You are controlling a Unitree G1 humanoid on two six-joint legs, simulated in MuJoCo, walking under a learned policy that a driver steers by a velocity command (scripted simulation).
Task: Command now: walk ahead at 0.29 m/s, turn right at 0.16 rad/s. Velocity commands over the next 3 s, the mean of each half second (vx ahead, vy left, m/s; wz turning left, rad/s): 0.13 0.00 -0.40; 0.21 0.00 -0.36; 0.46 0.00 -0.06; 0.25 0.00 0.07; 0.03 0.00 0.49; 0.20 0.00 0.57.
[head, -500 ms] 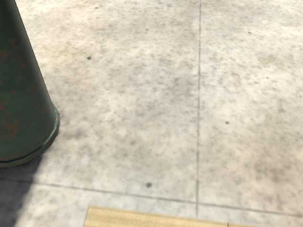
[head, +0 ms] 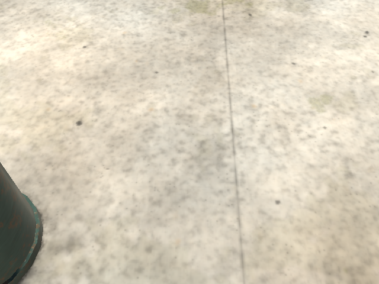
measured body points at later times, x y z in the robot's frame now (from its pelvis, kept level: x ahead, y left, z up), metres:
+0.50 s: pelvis +0.09 +0.00 +0.01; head +0.11 -0.01 +0.46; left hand +0.21 +0.26 -0.12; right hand +0.17 -0.28 -0.11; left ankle +0.14 +0.12 -0.70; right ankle +0.15 -0.08 -0.73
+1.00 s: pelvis +0.15 -0.03 +0.02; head +0.16 -0.04 +0.47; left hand +0.40 +0.12 -0.10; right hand +0.01 -0.26 -0.12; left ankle +0.14 +0.11 -0.73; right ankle +0.12 -0.14 -0.72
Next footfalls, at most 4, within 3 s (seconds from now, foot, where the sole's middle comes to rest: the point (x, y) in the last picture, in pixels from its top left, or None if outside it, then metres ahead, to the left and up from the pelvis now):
0.02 right None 0.19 -0.09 -0.76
0.56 left None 0.17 0.10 -0.76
1.02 right None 0.17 -0.15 -0.76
1.50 left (228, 259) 0.55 -0.13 -0.76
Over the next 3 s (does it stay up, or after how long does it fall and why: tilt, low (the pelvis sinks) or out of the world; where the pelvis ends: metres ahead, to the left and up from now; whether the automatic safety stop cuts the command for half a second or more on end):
stays up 0.60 -0.21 0.01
